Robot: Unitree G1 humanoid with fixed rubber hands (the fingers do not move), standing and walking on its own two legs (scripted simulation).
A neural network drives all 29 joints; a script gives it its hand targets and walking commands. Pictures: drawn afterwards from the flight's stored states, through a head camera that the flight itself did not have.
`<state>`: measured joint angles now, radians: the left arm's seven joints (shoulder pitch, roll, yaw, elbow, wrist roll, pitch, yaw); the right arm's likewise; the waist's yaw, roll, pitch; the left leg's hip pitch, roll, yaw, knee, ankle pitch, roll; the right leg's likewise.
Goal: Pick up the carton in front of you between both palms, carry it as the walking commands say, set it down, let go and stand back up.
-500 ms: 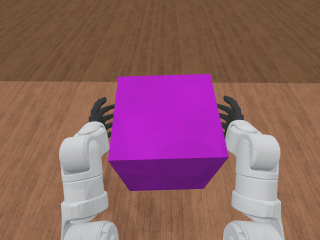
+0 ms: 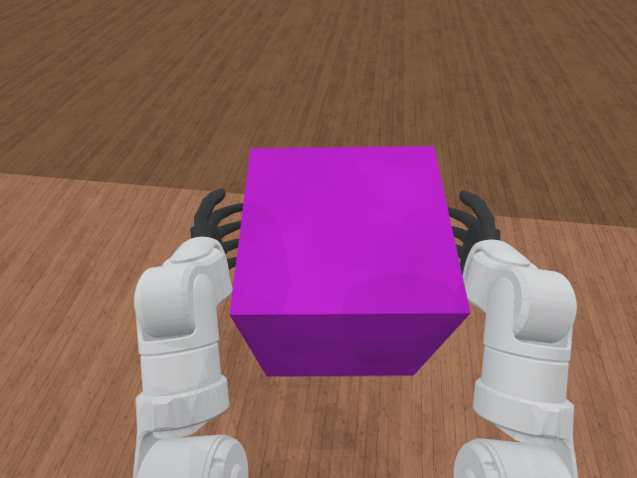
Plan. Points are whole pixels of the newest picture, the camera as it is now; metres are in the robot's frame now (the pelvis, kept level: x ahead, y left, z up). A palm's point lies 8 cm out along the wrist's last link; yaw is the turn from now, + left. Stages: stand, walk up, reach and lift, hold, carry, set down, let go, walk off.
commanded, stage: carry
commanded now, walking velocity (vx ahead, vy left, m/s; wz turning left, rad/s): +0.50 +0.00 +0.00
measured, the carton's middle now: (340, 274) +0.36 +0.01 +0.08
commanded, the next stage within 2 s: none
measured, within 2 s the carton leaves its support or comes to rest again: neither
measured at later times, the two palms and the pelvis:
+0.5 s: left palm (253, 97) +0.66 +0.16 +0.16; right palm (438, 106) +0.63 -0.14 +0.16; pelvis +0.31 +0.04 +0.03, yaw -2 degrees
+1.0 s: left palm (280, 17) +0.95 +0.15 +0.19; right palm (423, 16) +0.96 -0.15 +0.18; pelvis +0.62 -0.02 +0.06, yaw +0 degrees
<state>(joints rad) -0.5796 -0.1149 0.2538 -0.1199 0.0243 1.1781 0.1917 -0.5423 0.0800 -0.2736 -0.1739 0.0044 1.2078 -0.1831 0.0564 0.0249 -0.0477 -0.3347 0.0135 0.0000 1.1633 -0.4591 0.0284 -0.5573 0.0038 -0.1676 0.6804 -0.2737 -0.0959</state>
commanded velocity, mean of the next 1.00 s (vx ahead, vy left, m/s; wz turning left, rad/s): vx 0.50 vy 0.00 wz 0.00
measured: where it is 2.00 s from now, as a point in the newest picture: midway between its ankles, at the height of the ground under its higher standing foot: (340, 208)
